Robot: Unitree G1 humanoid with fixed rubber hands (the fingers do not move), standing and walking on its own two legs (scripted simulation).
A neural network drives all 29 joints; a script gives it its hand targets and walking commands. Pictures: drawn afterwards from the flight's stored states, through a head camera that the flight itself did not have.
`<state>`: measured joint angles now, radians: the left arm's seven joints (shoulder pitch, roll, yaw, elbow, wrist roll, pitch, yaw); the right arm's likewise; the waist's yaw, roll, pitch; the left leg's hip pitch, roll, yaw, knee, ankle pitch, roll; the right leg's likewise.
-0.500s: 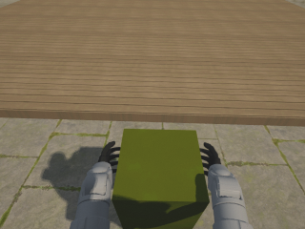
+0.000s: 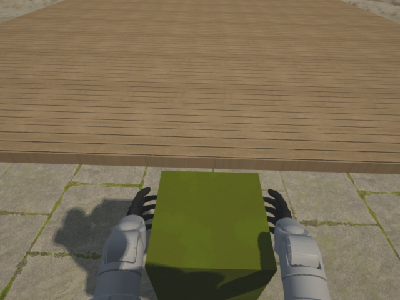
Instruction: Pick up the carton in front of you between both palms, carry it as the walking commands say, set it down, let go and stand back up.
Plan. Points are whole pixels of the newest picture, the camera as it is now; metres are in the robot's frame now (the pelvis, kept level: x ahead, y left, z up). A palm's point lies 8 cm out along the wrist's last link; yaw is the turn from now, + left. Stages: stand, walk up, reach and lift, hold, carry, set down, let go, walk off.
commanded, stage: hold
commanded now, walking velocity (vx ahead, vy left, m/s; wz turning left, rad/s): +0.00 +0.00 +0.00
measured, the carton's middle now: (207, 241) +0.28 +0.00 -0.03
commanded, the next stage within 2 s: carry in 0.36 s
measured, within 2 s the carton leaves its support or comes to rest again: neither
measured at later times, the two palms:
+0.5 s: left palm (136, 214) +0.29 +0.15 +0.06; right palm (283, 218) +0.29 -0.15 +0.06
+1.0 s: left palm (161, 154) +0.45 +0.12 +0.08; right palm (281, 157) +0.45 -0.18 +0.08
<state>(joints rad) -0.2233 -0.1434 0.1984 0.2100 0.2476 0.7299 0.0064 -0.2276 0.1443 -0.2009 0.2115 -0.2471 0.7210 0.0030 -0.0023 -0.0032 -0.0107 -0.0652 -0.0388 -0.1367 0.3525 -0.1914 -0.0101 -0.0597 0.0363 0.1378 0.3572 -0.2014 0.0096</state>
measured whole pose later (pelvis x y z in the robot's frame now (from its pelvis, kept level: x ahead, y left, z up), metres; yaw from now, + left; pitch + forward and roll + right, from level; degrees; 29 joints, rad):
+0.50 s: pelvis +0.00 +0.00 -0.01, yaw -1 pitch +0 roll +0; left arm -0.25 -0.15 0.21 0.15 0.23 0.80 0.01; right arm -0.26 0.15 -0.21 0.15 -0.24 0.79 0.00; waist 0.01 0.00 -0.11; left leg -0.24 0.00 -0.05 0.50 -0.31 -0.01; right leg -0.25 0.00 0.05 0.54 -0.37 0.01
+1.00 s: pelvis +0.21 -0.03 -0.01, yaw +1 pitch +6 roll +0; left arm -0.05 -0.13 0.04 -0.45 0.06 1.20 0.12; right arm -0.02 0.13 -0.08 -0.50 -0.05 1.22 -0.14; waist -0.01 0.01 -0.15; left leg -0.36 0.07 0.09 0.99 -0.49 -0.01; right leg -0.27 -0.01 -0.20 0.51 -0.35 -0.06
